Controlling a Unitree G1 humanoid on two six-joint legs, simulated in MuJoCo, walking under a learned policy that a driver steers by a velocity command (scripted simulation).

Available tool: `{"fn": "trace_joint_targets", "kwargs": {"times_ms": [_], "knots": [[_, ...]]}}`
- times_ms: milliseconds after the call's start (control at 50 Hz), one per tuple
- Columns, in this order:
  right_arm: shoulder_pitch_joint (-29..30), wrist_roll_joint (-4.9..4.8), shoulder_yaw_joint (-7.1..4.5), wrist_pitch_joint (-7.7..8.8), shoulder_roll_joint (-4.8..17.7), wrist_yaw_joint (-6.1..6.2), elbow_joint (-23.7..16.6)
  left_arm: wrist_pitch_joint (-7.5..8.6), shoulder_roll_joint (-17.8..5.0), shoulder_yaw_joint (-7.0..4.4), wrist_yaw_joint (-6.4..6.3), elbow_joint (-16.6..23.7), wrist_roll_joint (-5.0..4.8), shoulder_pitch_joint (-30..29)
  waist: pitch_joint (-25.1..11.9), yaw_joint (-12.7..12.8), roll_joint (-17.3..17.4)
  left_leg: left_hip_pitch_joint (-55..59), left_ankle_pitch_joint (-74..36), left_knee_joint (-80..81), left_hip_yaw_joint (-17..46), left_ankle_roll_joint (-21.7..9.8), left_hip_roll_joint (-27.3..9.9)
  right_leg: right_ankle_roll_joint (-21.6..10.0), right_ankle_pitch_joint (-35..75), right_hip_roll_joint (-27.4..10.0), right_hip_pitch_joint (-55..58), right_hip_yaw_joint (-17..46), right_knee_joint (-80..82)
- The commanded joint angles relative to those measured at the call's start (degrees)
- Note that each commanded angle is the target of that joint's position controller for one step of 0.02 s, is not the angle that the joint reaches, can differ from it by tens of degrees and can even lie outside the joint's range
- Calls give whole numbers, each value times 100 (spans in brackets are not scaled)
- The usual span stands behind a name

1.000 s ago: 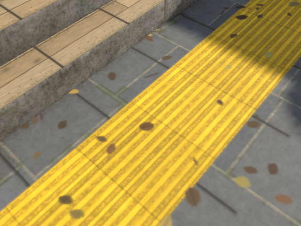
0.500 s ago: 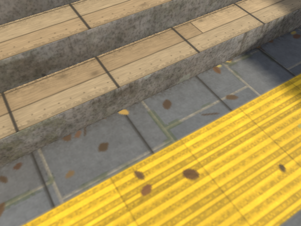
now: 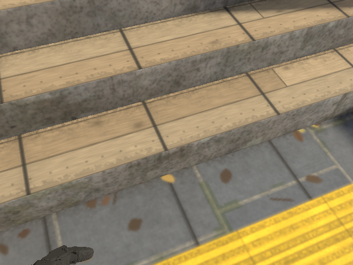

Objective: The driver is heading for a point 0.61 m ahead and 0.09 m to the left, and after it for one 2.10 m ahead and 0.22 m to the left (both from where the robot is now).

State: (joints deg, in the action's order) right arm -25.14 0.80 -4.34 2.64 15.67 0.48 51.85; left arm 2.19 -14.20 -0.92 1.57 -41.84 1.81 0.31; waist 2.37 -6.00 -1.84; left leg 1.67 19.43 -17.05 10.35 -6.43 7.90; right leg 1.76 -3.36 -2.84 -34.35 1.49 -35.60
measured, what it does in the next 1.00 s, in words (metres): walks ahead, turning left: right foot, then left foot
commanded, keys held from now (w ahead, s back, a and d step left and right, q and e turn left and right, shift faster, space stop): w+q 0.10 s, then q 0.52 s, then no key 0.08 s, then w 0.30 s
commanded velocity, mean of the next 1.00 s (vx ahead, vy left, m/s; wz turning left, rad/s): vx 0.23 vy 0.00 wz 0.48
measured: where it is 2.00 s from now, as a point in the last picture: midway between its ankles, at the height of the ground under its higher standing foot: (119, 235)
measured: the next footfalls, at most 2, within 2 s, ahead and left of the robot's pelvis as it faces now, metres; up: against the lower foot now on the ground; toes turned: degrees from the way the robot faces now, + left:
right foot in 0.06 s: +0.22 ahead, -0.13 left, +0.00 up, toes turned +4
left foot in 0.54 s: +0.29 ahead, +0.12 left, +0.00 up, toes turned +21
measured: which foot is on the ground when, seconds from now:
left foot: down 0.00-0.08, up 0.10-0.52, down 0.54-0.98, up 1.00-1.00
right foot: up 0.00-0.04, down 0.06-0.54, up 0.56-0.96, down 0.98-1.00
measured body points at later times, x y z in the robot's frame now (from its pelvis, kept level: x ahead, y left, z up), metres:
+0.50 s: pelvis +0.20 -0.01 +0.00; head +0.23 +0.01 +0.45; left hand +0.17 +0.27 -0.13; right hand +0.44 -0.19 -0.10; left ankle +0.26 +0.11 -0.72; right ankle +0.18 -0.13 -0.74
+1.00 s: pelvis +0.27 +0.01 +0.00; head +0.27 +0.00 +0.45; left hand +0.21 +0.29 -0.11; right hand +0.46 -0.18 -0.13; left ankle +0.25 +0.11 -0.73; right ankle +0.30 -0.09 -0.74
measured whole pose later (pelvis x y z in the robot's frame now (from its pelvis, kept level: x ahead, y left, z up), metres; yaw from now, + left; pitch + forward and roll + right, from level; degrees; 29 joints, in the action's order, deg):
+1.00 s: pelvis +0.27 +0.01 +0.00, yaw +28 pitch +1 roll +1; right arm -15.4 0.6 -2.9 -0.6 14.8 -0.5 48.8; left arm 1.1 -15.0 -2.3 -0.3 -47.5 1.8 16.8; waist -2.6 0.2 0.6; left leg -16.7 14.7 -27.4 3.6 -4.4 5.7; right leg -3.1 -18.8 0.0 -11.1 -2.0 -25.6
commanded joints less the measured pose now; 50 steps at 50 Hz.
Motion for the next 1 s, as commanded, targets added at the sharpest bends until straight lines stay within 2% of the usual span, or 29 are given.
{"fn": "trace_joint_targets", "kwargs": {"times_ms": [20,40,60,80,100,120,140,160,180,200,240,320,380,460,500,520,540,560,580,620,640,660,700,760,800,900,960,980,1000], "knots": [[270,30,-238,73,1082,54,-388,183,-771,-195,-60,378,-45,172,-170,535,705,-359,-4163,-575,1000,-296,-1464,-224,-394,328,1221,-49,579],[399,18,-243,105,1119,7,-423,234,-919,-266,-125,158,-52,902,-544,877,546,-524,-4569,-1397,887,-174,-1244,-337,-449,446,2187,-126,817],[444,-35,-204,153,972,-57,-474,308,-1154,-344,-212,12,25,1725,-1112,1267,222,-1124,-3914,-2651,619,-44,-861,-533,-633,-67,3474,300,1004],[172,-186,-48,183,360,-71,-697,305,-1624,-438,-309,47,193,2391,-1970,1308,-702,-2282,-1200,-4377,19,108,-323,-869,-1570,-1695,4877,2122,1213],[-250,-165,-44,141,452,-56,-828,209,-1765,-501,-273,45,131,2050,-2243,832,-1753,-3433,1232,-5329,-343,135,49,-1398,-1868,-2399,5072,4461,1990],[-92,-20,-80,22,755,-5,-596,157,-1177,-401,-248,194,58,1496,-1213,670,-599,-3736,770,-5724,-314,147,-462,-1379,-1893,-2230,4165,3771,1964],[236,7,-86,-19,734,-49,-564,165,-743,-288,-230,220,-5,1206,-563,664,34,-3584,387,-5552,-417,213,-626,-1320,-827,-1912,3399,2682,1945],[329,4,-79,-63,621,-73,-574,183,-577,-228,-223,179,8,1115,-307,559,89,-3400,272,-5314,-489,284,-774,-1196,448,-1647,2963,1843,1970],[413,81,-81,-138,578,-113,-629,227,-555,-205,-231,75,-22,1212,-234,495,-156,-3281,300,-5117,-546,349,-883,-1144,1457,-1479,2746,1253,1962],[348,115,-74,-225,522,-148,-618,273,-600,-212,-218,1,-45,1272,-259,438,-327,-3138,304,-5120,-650,409,-872,-1121,2250,-1372,2602,825,1930],[450,83,-67,-301,472,-222,-724,358,-683,-245,-178,-83,-92,1385,-433,382,-463,-3185,95,-5005,-727,482,-816,-1170,3200,-1336,2660,352,1910],[1115,76,26,-370,333,-363,-1028,271,-750,-278,-216,-136,-115,1315,-380,436,-580,-3409,-659,-4004,-948,602,-955,-1189,3037,-1267,2682,-405,2057],[1484,69,113,-358,218,-444,-1166,205,-822,-306,-219,-150,-117,1254,-381,507,-589,-2734,-1302,-2871,-1214,542,-965,-1035,2686,-1110,2424,-955,1948],[1800,119,75,-364,389,-436,-1332,99,-1069,-418,-208,-233,-148,1481,-371,672,-585,-2475,-827,-2059,-1401,401,-850,-907,2458,-1335,2826,-994,1419],[1670,169,29,-321,465,-406,-1350,-5,-1118,-454,-246,-264,-185,1526,-436,633,-515,-2204,-615,-1499,-1413,245,-745,-793,2259,-1360,2973,-1042,708],[1304,236,-10,-242,520,-346,-1227,-61,-1116,-459,-254,-315,-175,1621,-645,457,-130,-1621,-1095,-961,-1364,132,-624,-629,2019,-1182,2827,-1207,-147],[814,284,-148,-154,1037,-242,-1164,-96,-1030,-432,-245,-241,-133,1942,-1074,303,854,-600,-2821,-648,-234,-153,-1445,-301,629,-829,2025,-1380,-1506],[794,115,-335,-211,1789,-163,-1277,-180,-547,-291,-214,108,-122,2123,-1380,506,2019,256,-5065,-596,2033,-1290,-3070,37,-3571,263,322,-1309,-3010],[361,-151,-352,-265,1550,-136,-1174,-306,-755,-322,-257,23,-1,1787,-1767,143,1002,260,-4775,-560,1932,-1547,-2962,42,-3636,167,307,-241,-3492],[1049,-82,-196,-370,1047,-58,-1169,-320,-672,-300,-261,64,-108,1370,-711,444,703,-679,-3567,-278,1042,-1153,-2284,-5,-2699,-65,96,-7,-3170],[1407,-77,-121,-398,813,-16,-1230,-315,-729,-317,-273,41,-60,1347,-519,596,771,-930,-3149,-163,776,-886,-1985,-22,-2370,-128,191,-4,-2836],[1587,-66,-65,-400,650,3,-1271,-348,-776,-326,-268,-51,3,1529,-587,687,855,-1113,-3255,-132,571,-788,-1828,-23,-2189,-83,471,-70,-2742],[1514,-19,-53,-344,686,-26,-1219,-421,-709,-319,-260,-145,-14,1703,-851,722,689,-1216,-3457,-133,442,-763,-1791,-34,-2096,50,817,-122,-2637],[1316,33,-82,-296,796,-52,-1053,-428,-611,-286,-188,-120,17,1529,-846,596,836,-1341,-361,453,754,-780,-1701,-46,-1930,12,890,-136,-1954],[1260,64,-75,-295,823,-62,-958,-401,-640,-290,-127,-78,40,1342,-621,513,1033,-1414,872,787,1049,-750,-1742,-55,-1893,58,865,-181,-1529],[1182,57,-65,-235,883,-93,-703,-199,-507,-255,-92,-214,-4,1472,-359,555,827,-1785,1251,819,1062,-643,-1733,-256,-2127,277,1703,-367,-286],[1422,-42,-52,-264,797,-80,-658,-92,-404,-233,-172,-503,-46,2156,-107,974,540,-2687,1801,434,851,-403,-1441,-571,-1572,446,3053,-605,1319],[1641,-41,14,-231,536,-65,-759,-23,-513,-236,-231,-584,-8,2431,50,1107,151,-3349,1633,-208,586,-170,-1131,-719,-2010,43,3566,-3,1892],[1754,-60,148,-150,5,-77,-909,36,-816,-264,-301,-638,38,2863,-170,1185,-936,-3904,1326,-1914,-259,112,-554,-932,-3392,-1326,4034,1671,2809]]}}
